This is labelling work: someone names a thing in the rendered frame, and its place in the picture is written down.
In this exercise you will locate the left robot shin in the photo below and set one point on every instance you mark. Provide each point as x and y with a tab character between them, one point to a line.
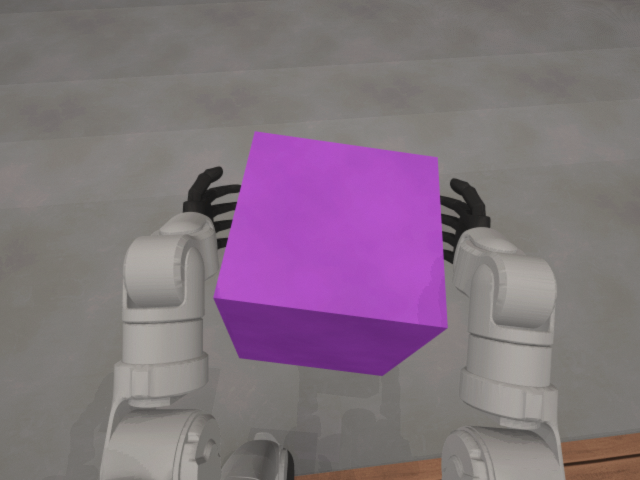
265	436

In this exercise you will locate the left robot forearm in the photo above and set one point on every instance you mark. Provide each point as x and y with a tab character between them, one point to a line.
163	300

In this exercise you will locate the right robot forearm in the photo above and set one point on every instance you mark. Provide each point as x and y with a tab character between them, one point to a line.
511	326

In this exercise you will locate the left robot hand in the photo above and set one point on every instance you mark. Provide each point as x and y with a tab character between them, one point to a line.
200	199

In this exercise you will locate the carton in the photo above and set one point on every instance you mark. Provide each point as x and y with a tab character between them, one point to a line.
334	258

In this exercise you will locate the right robot hand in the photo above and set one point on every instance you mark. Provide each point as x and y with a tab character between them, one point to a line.
472	214

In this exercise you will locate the robot right upper arm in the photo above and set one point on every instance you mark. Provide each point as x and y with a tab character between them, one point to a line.
487	453

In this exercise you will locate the robot left upper arm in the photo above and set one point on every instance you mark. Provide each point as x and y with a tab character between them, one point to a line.
164	444

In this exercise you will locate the left robot thigh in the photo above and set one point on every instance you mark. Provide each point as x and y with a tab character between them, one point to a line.
257	460

